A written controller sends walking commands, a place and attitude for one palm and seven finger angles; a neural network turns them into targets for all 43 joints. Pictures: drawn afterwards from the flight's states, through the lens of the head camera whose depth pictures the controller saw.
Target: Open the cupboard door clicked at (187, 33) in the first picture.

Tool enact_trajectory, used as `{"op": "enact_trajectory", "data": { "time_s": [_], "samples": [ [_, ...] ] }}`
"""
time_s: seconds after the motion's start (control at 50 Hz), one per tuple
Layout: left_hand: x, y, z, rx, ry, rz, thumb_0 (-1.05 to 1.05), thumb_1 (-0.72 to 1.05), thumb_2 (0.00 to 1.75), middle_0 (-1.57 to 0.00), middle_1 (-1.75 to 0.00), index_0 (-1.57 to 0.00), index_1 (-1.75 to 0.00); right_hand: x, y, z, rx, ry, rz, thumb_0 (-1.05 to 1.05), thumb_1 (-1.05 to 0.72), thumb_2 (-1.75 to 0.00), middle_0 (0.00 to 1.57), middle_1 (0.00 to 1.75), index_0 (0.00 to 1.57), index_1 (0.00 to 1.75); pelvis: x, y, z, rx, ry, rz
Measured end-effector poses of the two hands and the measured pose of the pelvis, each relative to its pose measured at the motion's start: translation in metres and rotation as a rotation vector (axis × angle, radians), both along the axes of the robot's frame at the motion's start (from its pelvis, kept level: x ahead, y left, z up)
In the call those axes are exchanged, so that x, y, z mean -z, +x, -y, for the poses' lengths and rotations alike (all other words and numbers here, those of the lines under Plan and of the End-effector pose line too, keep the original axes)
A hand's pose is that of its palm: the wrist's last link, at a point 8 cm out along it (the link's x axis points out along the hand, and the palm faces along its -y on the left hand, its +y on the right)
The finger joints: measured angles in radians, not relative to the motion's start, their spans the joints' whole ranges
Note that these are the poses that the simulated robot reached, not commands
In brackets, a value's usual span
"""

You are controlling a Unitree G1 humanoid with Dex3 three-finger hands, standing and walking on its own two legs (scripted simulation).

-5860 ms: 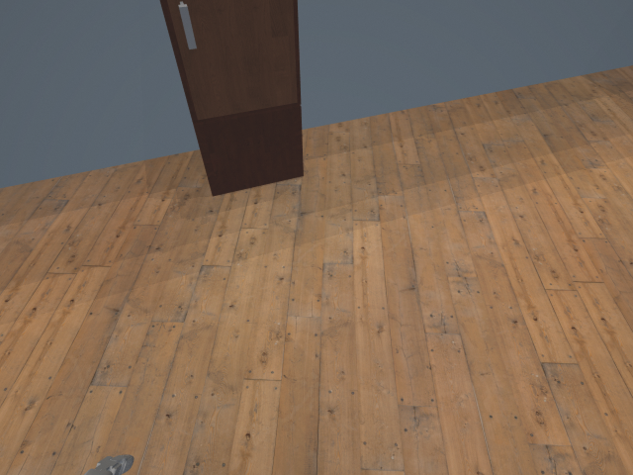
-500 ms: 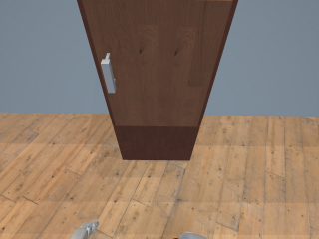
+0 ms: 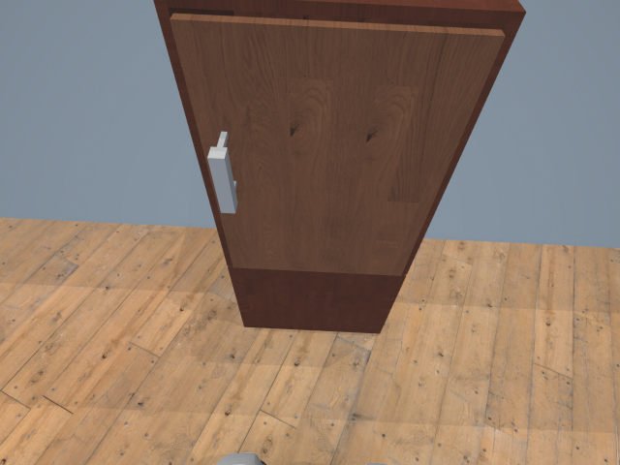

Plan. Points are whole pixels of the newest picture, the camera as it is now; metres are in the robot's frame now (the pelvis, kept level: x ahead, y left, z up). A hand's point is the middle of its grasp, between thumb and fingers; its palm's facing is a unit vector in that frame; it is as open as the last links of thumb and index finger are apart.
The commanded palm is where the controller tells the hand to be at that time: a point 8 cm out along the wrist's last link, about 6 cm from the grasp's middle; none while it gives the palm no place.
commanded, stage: come to a stop and stand still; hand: left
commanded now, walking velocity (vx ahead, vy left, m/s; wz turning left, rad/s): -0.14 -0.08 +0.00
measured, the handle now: (226, 172) +0.54 +0.20 +0.02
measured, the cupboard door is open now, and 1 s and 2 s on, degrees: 0 0 0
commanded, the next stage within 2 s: look again from close up in 1.48 s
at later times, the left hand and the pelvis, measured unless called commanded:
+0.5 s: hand out of the picture -0.03 +0.13 -0.15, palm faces +0.09 -0.96 -0.25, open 7.3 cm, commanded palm none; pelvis -0.05 -0.05 +0.01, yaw +1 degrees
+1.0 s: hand out of the picture -0.06 +0.17 -0.17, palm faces +0.05 -0.98 -0.18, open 7.4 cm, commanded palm none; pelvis -0.05 +0.00 +0.01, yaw +0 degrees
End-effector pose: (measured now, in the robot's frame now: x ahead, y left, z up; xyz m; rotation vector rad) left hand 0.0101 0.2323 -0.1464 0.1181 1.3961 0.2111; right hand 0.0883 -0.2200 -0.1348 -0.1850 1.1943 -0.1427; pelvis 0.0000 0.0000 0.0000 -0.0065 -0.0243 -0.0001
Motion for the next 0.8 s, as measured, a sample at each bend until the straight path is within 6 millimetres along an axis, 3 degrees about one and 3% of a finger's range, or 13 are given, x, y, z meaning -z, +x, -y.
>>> {"op": "enact_trajectory", "data": {
  "time_s": [0.08, 0.2, 0.34, 0.42, 0.52, 0.66, 0.74, 0.8],
  "samples": [
    [-0.008, 0.005, 0.002, 0.025, 0.037, 0.025, 0.00, 0.91, 0.90, -0.20, -0.30, -0.20, -0.30, 0.005, -0.004, 0.013, 0.012, 0.017, 0.011, 0.00, -0.92, -0.90, 0.20, 0.30, 0.20, 0.30, 0.000, -0.013, 0.012, 0.013, 0.003, -0.006],
    [-0.015, -0.001, 0.019, 0.063, 0.111, 0.093, 0.00, 0.91, 0.90, -0.20, -0.30, -0.20, -0.30, 0.025, -0.030, 0.052, 0.054, 0.054, 0.005, 0.01, -0.91, -0.90, 0.20, 0.30, 0.20, 0.30, 0.012, -0.032, 0.042, 0.013, 0.023, 0.009],
    [-0.032, -0.020, 0.051, 0.064, 0.076, 0.094, 0.00, 0.90, 0.90, -0.20, -0.30, -0.20, -0.30, 0.014, -0.078, 0.078, 0.070, 0.060, -0.083, 0.01, -0.91, -0.90, 0.20, 0.30, 0.20, 0.30, -0.006, -0.037, 0.056, 0.009, 0.039, -0.006],
    [-0.034, -0.028, 0.058, 0.041, 0.059, 0.100, 0.01, 0.91, 0.90, -0.20, -0.30, -0.20, -0.30, 0.008, -0.105, 0.084, 0.056, 0.039, -0.157, 0.01, -0.91, -0.90, 0.20, 0.30, 0.20, 0.30, -0.011, -0.042, 0.057, -0.007, 0.044, -0.020],
    [-0.032, -0.052, 0.048, -0.002, 0.055, 0.072, 0.01, 0.91, 0.90, -0.21, -0.30, -0.20, -0.30, 0.002, -0.120, 0.079, 0.023, 0.014, -0.213, 0.01, -0.91, -0.90, 0.20, 0.30, 0.20, 0.30, -0.014, -0.050, 0.049, -0.024, 0.045, -0.026],
    [-0.011, -0.093, 0.017, -0.034, 0.022, -0.030, 0.01, 0.91, 0.90, -0.20, -0.30, -0.20, -0.30, 0.002, -0.111, 0.045, 0.006, -0.010, -0.127, 0.01, -0.91, -0.90, 0.20, 0.30, 0.20, 0.30, -0.004, -0.061, 0.021, -0.024, 0.004, -0.017],
    [-0.006, -0.098, 0.005, -0.031, 0.005, -0.050, 0.01, 0.91, 0.90, -0.20, -0.30, -0.20, -0.30, -0.003, -0.113, 0.018, 0.002, 0.003, -0.116, 0.01, -0.91, -0.90, 0.20, 0.30, 0.20, 0.30, -0.006, -0.061, 0.011, -0.017, 0.014, -0.003],
    [-0.005, -0.095, 0.002, -0.021, -0.006, -0.043, 0.01, 0.91, 0.90, -0.20, -0.30, -0.20, -0.30, -0.004, -0.115, 0.012, 0.008, -0.004, -0.122, 0.01, -0.93, -0.90, 0.20, 0.30, 0.20, 0.30, -0.007, -0.059, 0.005, -0.016, 0.014, 0.002]
  ]
}}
